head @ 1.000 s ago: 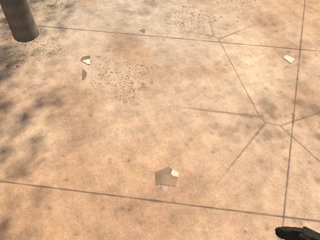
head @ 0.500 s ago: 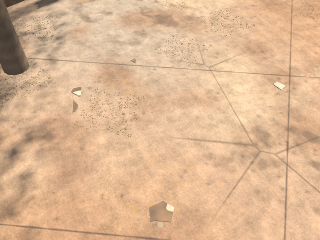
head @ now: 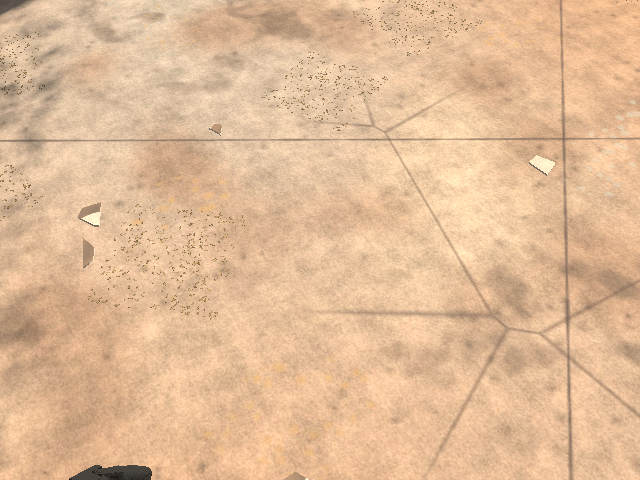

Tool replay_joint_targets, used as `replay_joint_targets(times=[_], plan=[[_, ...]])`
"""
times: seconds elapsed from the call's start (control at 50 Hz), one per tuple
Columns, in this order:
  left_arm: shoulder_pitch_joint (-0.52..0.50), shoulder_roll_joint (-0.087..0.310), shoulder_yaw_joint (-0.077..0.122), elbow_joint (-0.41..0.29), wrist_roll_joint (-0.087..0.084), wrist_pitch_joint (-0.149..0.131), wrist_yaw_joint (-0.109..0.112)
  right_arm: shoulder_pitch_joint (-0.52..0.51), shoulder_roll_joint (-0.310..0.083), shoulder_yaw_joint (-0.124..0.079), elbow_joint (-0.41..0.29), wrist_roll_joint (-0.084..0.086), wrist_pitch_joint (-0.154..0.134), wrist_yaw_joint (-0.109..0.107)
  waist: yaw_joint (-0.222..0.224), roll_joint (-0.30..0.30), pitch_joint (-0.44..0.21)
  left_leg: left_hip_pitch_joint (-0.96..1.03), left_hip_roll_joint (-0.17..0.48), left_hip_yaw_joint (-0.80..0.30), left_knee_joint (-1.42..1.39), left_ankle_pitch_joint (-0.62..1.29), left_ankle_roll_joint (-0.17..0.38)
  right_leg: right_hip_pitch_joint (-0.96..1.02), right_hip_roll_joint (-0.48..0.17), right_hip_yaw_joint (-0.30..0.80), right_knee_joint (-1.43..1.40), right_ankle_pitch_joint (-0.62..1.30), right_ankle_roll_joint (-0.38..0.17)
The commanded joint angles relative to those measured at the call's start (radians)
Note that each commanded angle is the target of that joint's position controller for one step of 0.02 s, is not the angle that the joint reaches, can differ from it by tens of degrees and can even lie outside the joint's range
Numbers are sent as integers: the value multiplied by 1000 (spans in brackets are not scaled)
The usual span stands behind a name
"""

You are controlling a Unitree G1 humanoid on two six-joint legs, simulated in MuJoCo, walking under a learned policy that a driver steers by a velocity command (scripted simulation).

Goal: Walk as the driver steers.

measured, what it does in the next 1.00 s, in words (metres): walks ahead, turning right: left foot, then right foot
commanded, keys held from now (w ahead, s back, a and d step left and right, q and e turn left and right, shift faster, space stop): w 0.12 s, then no key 0.16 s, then e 0.72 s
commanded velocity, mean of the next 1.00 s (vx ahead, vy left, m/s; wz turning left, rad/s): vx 0.17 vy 0.00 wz -0.30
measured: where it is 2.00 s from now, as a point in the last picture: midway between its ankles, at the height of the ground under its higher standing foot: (442, 418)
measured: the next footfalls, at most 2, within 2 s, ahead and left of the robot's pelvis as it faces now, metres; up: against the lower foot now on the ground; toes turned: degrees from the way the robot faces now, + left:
left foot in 0.42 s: +0.38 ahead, +0.12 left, +0.00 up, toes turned -2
right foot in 0.82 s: +0.27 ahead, -0.12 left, +0.00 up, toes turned -19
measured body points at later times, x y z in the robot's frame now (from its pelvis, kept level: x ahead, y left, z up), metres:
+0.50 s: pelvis +0.22 +0.02 +0.01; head +0.26 +0.03 +0.46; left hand +0.27 +0.29 -0.13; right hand +0.40 -0.24 -0.08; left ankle +0.34 +0.12 -0.72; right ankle +0.11 -0.10 -0.67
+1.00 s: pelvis +0.24 -0.02 +0.02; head +0.27 -0.07 +0.47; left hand +0.43 +0.22 -0.07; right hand +0.30 -0.35 -0.11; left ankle +0.32 +0.12 -0.63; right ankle +0.23 -0.11 -0.72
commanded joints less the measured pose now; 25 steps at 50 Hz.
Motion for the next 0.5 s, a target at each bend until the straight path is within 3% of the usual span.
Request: replay_joint_targets(times=[0.02,0.04,0.06,0.1,0.14,0.18,0.24,0.3,0.36,0.4,0.42,0.44,0.46,0.48,0.5], plan=[[254,154,39,27,-1,1,7,-64,-134,-18,-111,32,-57,6,139,-149,-170,-641,42,-54,453,43,49,631,-332,588,-352,-349,-187],[185,133,33,18,10,-4,5,-102,-129,-21,-119,19,-57,-2,103,-83,-101,-599,87,-35,388,129,52,478,-297,481,-380,-247,-169],[145,103,24,13,23,-12,4,-98,-124,-29,-113,5,-47,-8,66,-89,-76,-532,122,-44,327,181,55,377,-258,401,-404,-158,-151],[134,94,21,22,25,-20,2,-60,-79,-24,-99,-2,-21,-9,29,-102,-68,-455,141,-43,275,220,47,283,-230,324,-454,-93,-158],[157,115,24,37,22,-26,9,-100,-77,-25,-112,-7,-7,-13,24,-77,-30,-484,144,-30,204,276,24,248,-224,260,-485,30,-174],[186,136,26,54,27,-23,22,-161,-80,-25,-133,-23,-7,-16,28,-52,-12,-514,135,-16,83,358,-6,260,-215,183,-462,326,-176],[215,138,21,70,23,-7,36,-245,-39,-6,-147,-28,-17,-4,54,-59,-32,-412,89,31,-160,535,-12,251,-148,53,-420,508,-128],[279,154,21,102,13,8,42,-337,-48,0,-167,-21,-15,8,94,-61,-46,-359,51,33,-279,616,-13,313,-162,68,-390,469,-122],[289,166,26,116,2,34,47,-382,-89,-8,-191,-27,-20,14,91,-75,-44,-371,25,7,-363,510,6,417,-195,145,-289,475,-117],[255,175,32,103,-8,49,54,-303,-130,-23,-168,-34,-29,10,38,-78,-74,-270,9,11,-465,533,31,442,-179,186,-175,445,-85],[271,156,28,91,0,49,55,-237,-182,-38,-148,-44,-35,1,21,-38,-131,-112,49,-9,-487,794,57,393,-117,168,-66,402,-45],[310,94,10,62,21,39,52,-162,-251,-51,-147,-61,-33,-10,32,95,-265,196,233,-147,-381,1190,143,185,-30,132,161,63,5],[414,38,-10,75,6,39,53,-132,-245,-51,-149,-44,-7,-13,29,283,-403,399,441,-349,-378,1266,307,-42,80,61,447,-570,65],[388,137,18,82,-15,51,53,-135,-171,-31,-169,-34,11,-13,1,171,-426,324,420,-363,-436,1010,302,-72,37,132,575,-617,75],[316,163,34,56,-29,68,60,-203,-145,-21,-182,-30,20,-18,15,129,-316,220,374,-292,-485,794,264,-133,1,116,623,-544,86]])
Keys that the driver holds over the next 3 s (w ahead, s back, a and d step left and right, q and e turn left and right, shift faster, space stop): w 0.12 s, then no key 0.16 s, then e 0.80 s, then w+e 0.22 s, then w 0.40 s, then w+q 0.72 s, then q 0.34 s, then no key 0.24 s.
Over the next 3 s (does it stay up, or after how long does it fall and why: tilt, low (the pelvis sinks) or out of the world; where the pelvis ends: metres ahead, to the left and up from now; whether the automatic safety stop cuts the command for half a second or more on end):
stays up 0.94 -0.43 0.02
